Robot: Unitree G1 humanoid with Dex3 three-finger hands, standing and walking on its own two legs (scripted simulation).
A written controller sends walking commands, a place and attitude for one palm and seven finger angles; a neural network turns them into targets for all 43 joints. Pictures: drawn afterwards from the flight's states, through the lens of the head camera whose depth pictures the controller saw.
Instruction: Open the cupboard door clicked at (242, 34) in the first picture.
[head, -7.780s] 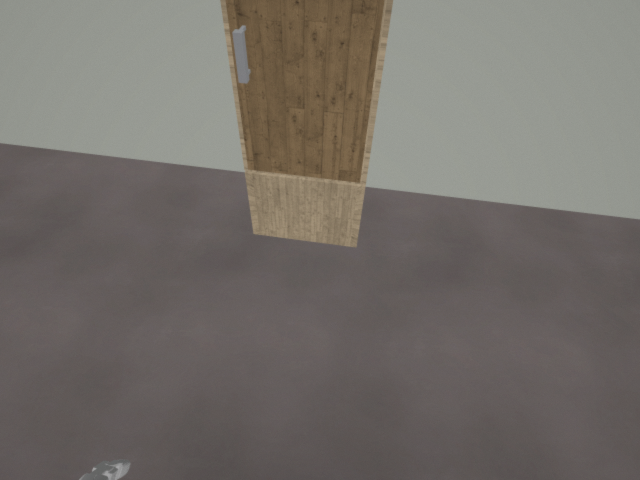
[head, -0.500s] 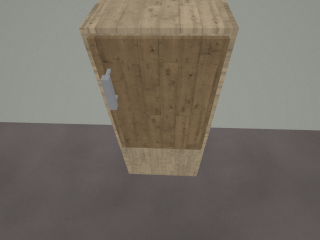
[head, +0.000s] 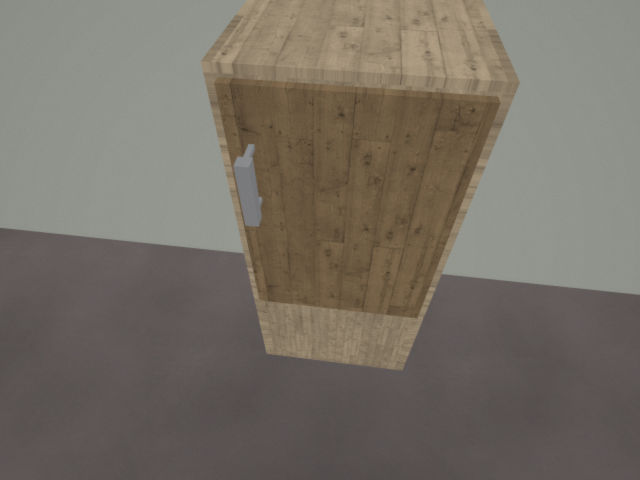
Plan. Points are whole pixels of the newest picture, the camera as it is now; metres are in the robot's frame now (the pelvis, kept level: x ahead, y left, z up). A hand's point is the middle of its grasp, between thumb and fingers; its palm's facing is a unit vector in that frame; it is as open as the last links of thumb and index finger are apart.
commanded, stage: come to a stop and stand still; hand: left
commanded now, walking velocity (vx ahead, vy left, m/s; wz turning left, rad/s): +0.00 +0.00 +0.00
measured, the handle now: (251, 185) +0.56 +0.17 +0.03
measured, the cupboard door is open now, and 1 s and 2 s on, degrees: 0 0 0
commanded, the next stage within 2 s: look again from close up in 1.12 s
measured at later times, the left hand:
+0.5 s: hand out of the picture +0.04 +0.21 -0.16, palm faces -0.01 -0.98 -0.21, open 7.3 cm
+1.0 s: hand out of the picture +0.05 +0.19 -0.17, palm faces -0.01 -0.98 -0.19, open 7.3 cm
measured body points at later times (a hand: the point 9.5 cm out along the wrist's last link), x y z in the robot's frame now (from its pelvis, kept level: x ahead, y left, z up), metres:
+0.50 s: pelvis +0.02 +0.03 +0.01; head +0.03 +0.02 +0.46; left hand +0.04 +0.26 -0.14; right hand +0.01 -0.19 -0.15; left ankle +0.02 +0.11 -0.73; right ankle +0.02 -0.09 -0.73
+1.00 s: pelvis +0.05 +0.02 +0.01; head +0.06 +0.01 +0.46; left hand +0.05 +0.24 -0.15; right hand +0.04 -0.20 -0.15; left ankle +0.02 +0.11 -0.73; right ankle +0.02 -0.09 -0.73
